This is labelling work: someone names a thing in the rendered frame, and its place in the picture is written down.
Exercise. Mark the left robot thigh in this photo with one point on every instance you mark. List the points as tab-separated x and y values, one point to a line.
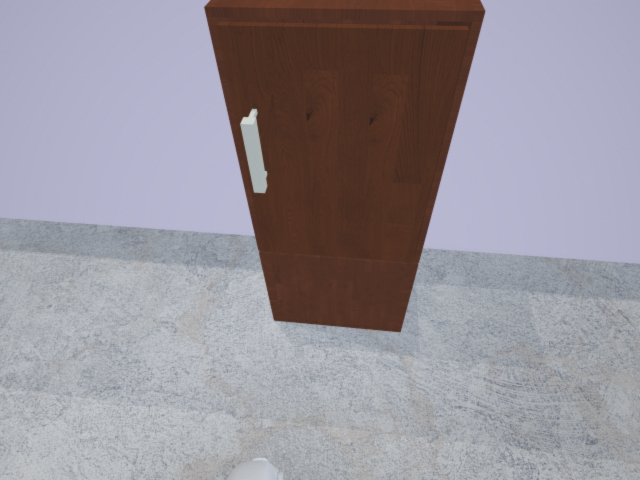
255	470

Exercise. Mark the cupboard door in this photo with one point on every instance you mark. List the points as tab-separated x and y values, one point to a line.
351	119

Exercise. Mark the handle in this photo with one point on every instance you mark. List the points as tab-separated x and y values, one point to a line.
253	150

